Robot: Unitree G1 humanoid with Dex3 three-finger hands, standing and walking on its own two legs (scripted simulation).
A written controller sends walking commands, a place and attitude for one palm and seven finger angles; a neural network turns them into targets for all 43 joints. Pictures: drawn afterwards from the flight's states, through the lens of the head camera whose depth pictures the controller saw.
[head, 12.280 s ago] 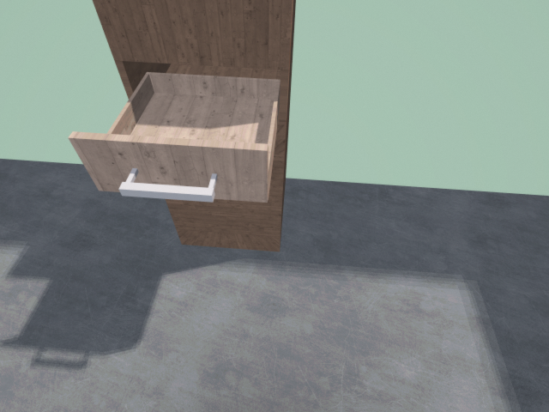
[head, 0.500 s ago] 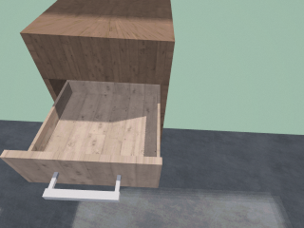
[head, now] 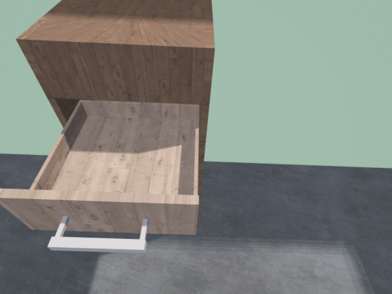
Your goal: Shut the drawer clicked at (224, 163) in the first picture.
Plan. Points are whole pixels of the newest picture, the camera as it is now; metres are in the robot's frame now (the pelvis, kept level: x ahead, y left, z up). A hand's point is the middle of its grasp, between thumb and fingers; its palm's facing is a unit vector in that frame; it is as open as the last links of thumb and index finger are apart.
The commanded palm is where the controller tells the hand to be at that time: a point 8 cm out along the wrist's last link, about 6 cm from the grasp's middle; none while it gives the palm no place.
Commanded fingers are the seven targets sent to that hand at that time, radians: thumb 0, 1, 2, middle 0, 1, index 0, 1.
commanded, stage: shuffle to correct the standing spot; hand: left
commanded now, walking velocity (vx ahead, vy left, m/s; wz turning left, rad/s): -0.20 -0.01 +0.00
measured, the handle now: (101, 234) +0.23 +0.21 -0.01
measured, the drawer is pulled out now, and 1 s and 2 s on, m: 0.30 0.30 0.30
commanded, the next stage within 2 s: come to a stop and stand still in 0.08 s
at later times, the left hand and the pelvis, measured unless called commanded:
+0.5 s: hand out of the picture -0.02 +0.17 -0.18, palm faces +0.03 -0.98 -0.19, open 7.4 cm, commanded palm none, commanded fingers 0.00 0.90 0.90 -0.20 -0.30 -0.20 -0.30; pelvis -0.05 -0.01 -0.01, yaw +0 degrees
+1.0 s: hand out of the picture +0.01 +0.22 -0.18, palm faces +0.05 -0.97 -0.22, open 7.4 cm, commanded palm none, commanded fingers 0.00 0.90 0.90 -0.20 -0.30 -0.20 -0.30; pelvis +0.01 +0.05 -0.01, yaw +0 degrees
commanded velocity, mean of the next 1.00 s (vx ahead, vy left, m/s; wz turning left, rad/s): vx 0.01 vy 0.01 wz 0.00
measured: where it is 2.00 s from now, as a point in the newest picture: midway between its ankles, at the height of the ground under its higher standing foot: outside the picture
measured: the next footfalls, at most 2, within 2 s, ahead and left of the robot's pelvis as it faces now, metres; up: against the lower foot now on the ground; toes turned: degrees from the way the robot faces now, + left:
none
